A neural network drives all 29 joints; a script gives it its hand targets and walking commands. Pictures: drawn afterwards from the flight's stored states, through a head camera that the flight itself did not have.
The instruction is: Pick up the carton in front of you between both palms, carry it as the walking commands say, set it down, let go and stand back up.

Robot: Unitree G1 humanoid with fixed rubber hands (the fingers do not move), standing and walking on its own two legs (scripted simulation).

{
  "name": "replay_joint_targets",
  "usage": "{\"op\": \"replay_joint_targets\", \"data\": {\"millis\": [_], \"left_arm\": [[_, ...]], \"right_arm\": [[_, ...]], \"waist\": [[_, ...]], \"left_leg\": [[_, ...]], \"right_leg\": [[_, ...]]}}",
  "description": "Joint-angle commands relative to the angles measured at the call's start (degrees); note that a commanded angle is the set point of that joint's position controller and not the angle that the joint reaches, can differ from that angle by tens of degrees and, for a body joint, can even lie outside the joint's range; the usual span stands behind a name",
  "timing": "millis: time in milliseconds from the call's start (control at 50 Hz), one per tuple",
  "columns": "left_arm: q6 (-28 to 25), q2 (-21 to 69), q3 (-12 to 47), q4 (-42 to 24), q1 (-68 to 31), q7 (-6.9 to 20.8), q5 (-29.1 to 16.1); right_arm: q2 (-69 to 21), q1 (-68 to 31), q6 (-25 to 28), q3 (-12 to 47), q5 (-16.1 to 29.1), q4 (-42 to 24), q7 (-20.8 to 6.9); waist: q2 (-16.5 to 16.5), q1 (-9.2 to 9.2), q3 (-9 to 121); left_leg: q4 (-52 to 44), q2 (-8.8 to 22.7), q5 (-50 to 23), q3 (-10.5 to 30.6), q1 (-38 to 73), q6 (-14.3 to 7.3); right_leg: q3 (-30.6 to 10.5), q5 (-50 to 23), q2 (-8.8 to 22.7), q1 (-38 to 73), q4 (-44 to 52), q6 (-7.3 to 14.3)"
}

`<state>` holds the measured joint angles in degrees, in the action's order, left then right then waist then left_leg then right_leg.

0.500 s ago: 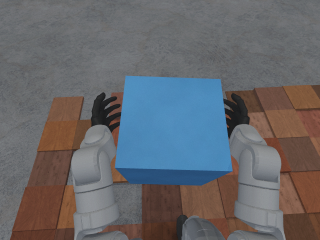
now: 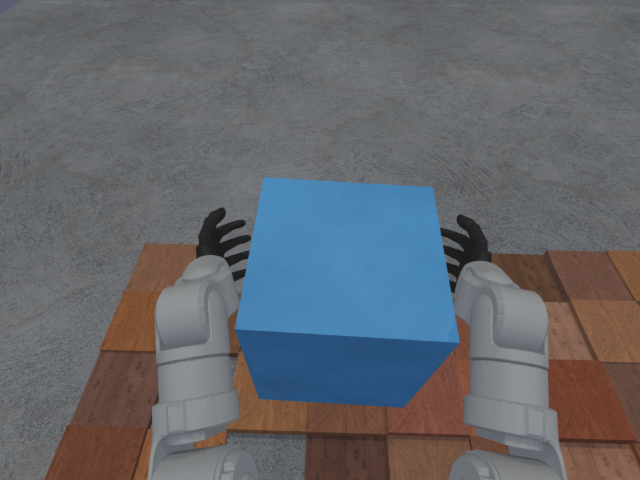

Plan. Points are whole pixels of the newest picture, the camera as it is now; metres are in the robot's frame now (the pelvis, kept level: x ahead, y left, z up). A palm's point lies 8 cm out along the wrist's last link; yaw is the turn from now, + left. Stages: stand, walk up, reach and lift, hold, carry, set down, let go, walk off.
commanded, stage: carry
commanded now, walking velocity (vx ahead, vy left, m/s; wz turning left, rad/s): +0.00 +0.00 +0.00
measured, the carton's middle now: (339, 301) +0.33 +0.01 +0.03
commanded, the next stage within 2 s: none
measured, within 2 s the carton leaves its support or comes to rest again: neither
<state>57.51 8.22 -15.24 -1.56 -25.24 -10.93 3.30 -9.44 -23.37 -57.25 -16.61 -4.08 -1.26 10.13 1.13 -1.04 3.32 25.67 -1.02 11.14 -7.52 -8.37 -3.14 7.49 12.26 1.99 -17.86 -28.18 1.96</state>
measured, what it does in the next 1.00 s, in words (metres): goes down: right foot, then left foot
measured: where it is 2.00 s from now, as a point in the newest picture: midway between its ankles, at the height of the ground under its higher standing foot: (360, 349)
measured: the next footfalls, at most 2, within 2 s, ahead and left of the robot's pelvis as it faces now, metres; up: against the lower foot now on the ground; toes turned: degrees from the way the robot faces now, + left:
right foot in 0.50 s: +0.10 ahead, -0.09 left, -0.01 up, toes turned -5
left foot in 0.62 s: +0.03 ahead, +0.08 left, -0.01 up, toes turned +9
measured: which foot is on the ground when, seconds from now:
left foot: down 0.00-0.52, up 0.54-0.60, down 0.62-1.00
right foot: down 0.00-0.30, up 0.32-0.48, down 0.50-0.66, up 0.68-1.00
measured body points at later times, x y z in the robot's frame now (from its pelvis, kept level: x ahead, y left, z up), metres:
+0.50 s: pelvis +0.04 +0.01 -0.01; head +0.05 +0.02 +0.44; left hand +0.37 +0.18 +0.09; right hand +0.38 -0.13 +0.08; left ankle -0.07 +0.03 -0.74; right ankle +0.07 -0.09 -0.75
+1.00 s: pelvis +0.16 -0.03 -0.03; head +0.16 -0.03 +0.42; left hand +0.49 +0.14 +0.08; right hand +0.49 -0.18 +0.06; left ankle +0.00 +0.08 -0.75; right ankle +0.31 -0.11 -0.73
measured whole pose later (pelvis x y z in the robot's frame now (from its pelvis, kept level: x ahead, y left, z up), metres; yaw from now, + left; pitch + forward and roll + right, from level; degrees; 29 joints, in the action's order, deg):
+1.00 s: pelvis +0.16 -0.03 -0.03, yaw +4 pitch +3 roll +1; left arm 55.9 9.1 -16.8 -2.7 -23.2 -11.9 4.9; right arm -8.3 -22.7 -56.7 -14.1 -1.5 -1.0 10.3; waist 0.6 4.2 4.4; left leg 23.2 1.1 26.1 -5.1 0.7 -1.2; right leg 6.0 11.0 1.7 -34.6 -39.6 3.0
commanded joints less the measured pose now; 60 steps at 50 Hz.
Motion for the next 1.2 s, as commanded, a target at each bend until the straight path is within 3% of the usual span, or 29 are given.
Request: {"op": "replay_joint_targets", "data": {"millis": [0,120,180,200,220,260,300,320,440,480,500,520,540,560,600,620,640,660,700,740,800,920,980,1000,1020,1040,1060,1100,1180], "left_arm": [[-0.4,45.7,35.1,-2.0,-30.5,0.2,-9.3],[-0.3,44.6,34.0,-1.7,-27.7,0.2,-6.8],[-0.5,45.1,34.4,-2.8,-27.3,0.1,-6.4],[-0.5,44.6,34.1,-2.9,-27.5,0.1,-6.2],[-0.3,44.1,34.1,-2.7,-27.1,0.1,-5.9],[-0.2,43.2,33.8,-2.3,-26.6,0.3,-6.0],[-0.2,43.1,34.2,-3.7,-26.7,0.2,-6.0],[-0.2,43.3,35.0,-4.7,-28.8,0.4,-6.9],[0.2,44.2,34.7,-2.4,-25.8,0.6,-7.1],[0.2,44.1,34.3,-2.0,-25.9,0.7,-6.4],[0.2,43.3,33.7,-1.5,-25.2,0.6,-6.3],[0.2,43.0,33.8,-0.6,-24.5,0.3,-5.8],[0.5,42.4,34.0,-0.1,-23.8,0.3,-6.1],[0.4,43.5,34.1,-0.3,-23.9,0.5,-6.5],[-0.4,45.9,34.3,-1.0,-26.3,1.1,-7.3],[-0.9,46.5,34.8,-2.6,-29.7,1.2,-7.3],[-1.4,47.5,35.8,-4.6,-33.5,1.4,-7.8],[-2.1,47.6,37.2,-7.5,-38.5,1.6,-9.7],[-2.9,44.8,35.0,-4.9,-37.7,1.1,-10.0],[-3.2,43.0,33.9,-2.9,-32.0,0.1,-8.9],[-2.1,39.7,29.9,1.4,-23.0,-1.5,-4.4],[-1.5,39.6,29.2,-1.4,-25.7,-1.1,-3.7],[-1.5,39.3,29.6,-0.2,-24.6,-0.7,-4.0],[-1.8,39.9,29.8,-0.7,-24.3,-0.5,-4.5],[-2.0,39.3,30.4,-0.7,-25.2,-0.3,-5.3],[-2.3,39.5,30.9,-0.3,-25.3,-0.3,-5.7],[-2.1,41.1,31.5,-1.0,-25.2,-0.1,-6.9],[-2.8,44.2,34.5,-3.2,-28.0,1.2,-9.5],[-4.8,45.8,38.2,-8.7,-33.0,2.7,-13.5]], "right_arm": [[-39.7,-31.7,1.2,33.9,8.7,-4.9,-0.2],[-39.4,-31.6,1.2,35.6,9.7,-6.2,-0.7],[-40.1,-32.8,1.3,36.5,11.3,-7.9,-1.1],[-40.2,-31.9,1.0,36.5,11.0,-7.2,-1.2],[-40.1,-31.1,0.9,36.1,10.5,-6.3,-1.2],[-39.3,-32.0,0.9,35.6,10.3,-5.4,-1.0],[-39.5,-30.6,0.8,35.1,10.0,-4.8,-0.9],[-40.4,-31.4,1.0,35.8,10.6,-5.9,-0.8],[-39.9,-29.8,0.9,35.6,9.5,-6.2,-0.8],[-38.9,-29.4,0.9,35.2,8.7,-6.3,-0.8],[-38.4,-29.6,0.5,35.2,8.7,-6.0,-0.7],[-39.0,-28.7,0.0,35.0,8.4,-5.0,-0.5],[-38.4,-26.5,-0.3,34.2,7.6,-2.9,-0.5],[-38.4,-27.8,-0.1,33.4,7.5,-3.5,-0.4],[-41.5,-31.8,0.6,34.2,8.5,-4.7,-0.6],[-43.0,-33.7,0.8,34.0,8.5,-2.8,-0.7],[-43.8,-32.9,1.2,34.1,8.4,-2.0,-0.9],[-44.2,-33.9,1.9,33.9,8.6,-2.0,-0.8],[-41.9,-36.3,2.4,34.8,8.9,-3.0,0.0],[-40.4,-36.4,3.0,36.1,10.7,-6.1,0.7],[-38.9,-31.2,2.3,37.3,12.0,-4.2,0.8],[-41.7,-30.4,1.4,38.0,12.3,-2.7,-0.2],[-41.5,-30.5,1.5,38.0,11.5,-3.6,0.1],[-41.6,-29.9,1.5,38.1,11.1,-3.9,0.3],[-42.0,-29.8,1.4,37.6,10.1,-4.2,0.6],[-41.7,-30.4,1.5,37.4,9.6,-4.5,0.9],[-40.7,-30.0,1.7,36.1,8.9,-3.9,1.2],[-43.0,-29.5,2.2,35.5,9.0,-3.8,1.2],[-44.9,-31.9,3.7,36.8,9.5,-6.0,0.7]], "waist": [[5.4,1.85,18.9],[2.8,1.14,20.6],[-3.1,0.86,21.6],[-5.4,0.97,20.7],[-5.9,1.86,19.7],[-3.9,1.4,18.3],[7.2,1.75,17.6],[9.1,2.81,16.7],[6.2,1.22,18.0],[2.5,-0.7,20.2],[-4.0,-1.9,21.4],[-11.8,-1.8,21.7],[-11.2,-1.08,21.2],[-9.8,0.16,20.0],[-5.9,2.61,18.7],[-1.3,2.38,18.0],[8.6,3.45,14.9],[12.6,4.78,7.6],[4.1,5.82,8.5],[1.0,5.99,15.1],[3.4,5.98,14.5],[6.9,5.21,9.3],[9.0,-1.53,16.4],[2.5,-3.23,21.6],[-9.4,-3.28,22.4],[-18.9,-0.43,23.3],[-16.4,0.07,22.9],[-6.7,1.02,21.3],[-5.1,0.6,21.7]], "left_leg": [[0.3,12.9,-60.5,7.4,15.7,4.3],[7.3,10.5,-57.9,5.6,8.2,7.6],[4.2,7.8,-29.2,5.1,-6.4,9.4],[-2.1,6.9,-15.8,5.5,-8.4,9.1],[-9.6,6.8,-12.8,5.4,-5.8,8.7],[-10.7,8.1,-34.1,4.3,6.6,8.1],[-0.9,13.4,-68.9,7.1,24.4,6.6],[-0.2,15.3,-75.6,9.2,27.4,5.3],[5.4,10.4,-61.3,2.6,16.2,4.8],[15.1,8.6,-45.9,1.8,4.2,6.6],[20.6,4.6,-23.7,2.9,-8.6,7.8],[22.6,1.1,16.2,6.1,-18.3,8.1],[19.6,4.4,23.9,11.0,-19.5,6.6],[10.9,6.8,27.7,13.3,-18.0,4.2],[-5.0,1.5,11.0,2.0,-0.9,1.2],[-4.1,3.5,7.6,5.6,7.3,-0.3],[-10.9,12.2,13.1,19.1,9.2,-3.6],[-13.4,18.3,7.5,26.3,9.7,-7.5],[-8.9,21.6,-14.7,29.5,17.9,-12.2],[-5.9,19.9,-20.0,25.1,25.7,-10.2],[-5.9,16.2,-23.1,18.9,26.8,-8.1],[-6.5,12.6,-29.9,10.6,14.0,-6.0],[8.0,11.1,-47.3,1.9,5.6,-0.9],[18.6,7.1,-34.3,-1.2,-1.8,1.5],[32.0,1.3,-7.7,0.2,-16.1,3.9],[44.9,-2.4,15.9,4.4,-26.4,4.2],[53.0,-0.2,16.6,9.4,-29.1,3.7],[47.1,4.4,11.7,10.8,-29.7,3.6],[38.5,4.4,9.1,6.5,-27.5,4.0]], "right_leg": [[1.5,-7.6,-0.4,0.4,0.3,-1.7],[0.8,-19.7,0.8,12.6,3.7,0.4],[-4.9,-42.4,7.1,25.0,-0.5,5.9],[-5.9,-45.6,8.3,26.4,-1.1,6.8],[-5.4,-43.9,8.0,24.0,-1.3,6.2],[-1.0,-30.1,4.2,12.7,-4.7,4.4],[3.8,2.0,-1.3,-8.5,-7.2,1.2],[2.9,8.3,-2.0,-13.4,-6.2,0.0],[4.3,-13.3,-2.9,1.1,4.6,-0.7],[-1.6,-33.9,2.3,15.6,5.3,3.6],[-9.1,-56.9,8.9,26.0,-0.3,9.3],[-16.6,-64.4,16.0,32.1,-0.5,14.7],[-17.2,-49.4,19.3,30.5,0.8,16.1],[-17.5,-30.2,18.1,26.0,2.4,13.8],[-9.5,-1.8,11.5,9.7,5.0,8.6],[-5.9,2.0,8.0,0.6,0.4,5.6],[-0.5,9.3,2.4,-8.4,-10.0,2.0],[1.9,15.2,-1.1,-17.8,-16.0,0.3],[-3.6,18.1,0.2,-28.5,-29.0,1.4],[-5.8,12.9,1.4,-32.5,-34.9,1.2],[-4.1,7.7,1.1,-35.1,-33.9,-0.1],[-1.5,-2.8,-0.3,-21.7,-13.5,0.5],[4.0,-4.5,-4.8,4.5,-6.7,1.9],[1.5,-0.4,-5.3,19.0,-1.9,1.9],[-20.8,4.4,7.6,29.2,3.2,4.6],[-40.8,4.7,17.6,31.8,9.1,9.9],[-42.2,8.6,17.6,28.1,10.8,11.6],[-33.7,13.3,14.0,22.1,12.7,8.7],[-21.3,7.0,10.7,21.1,12.2,6.1]]}}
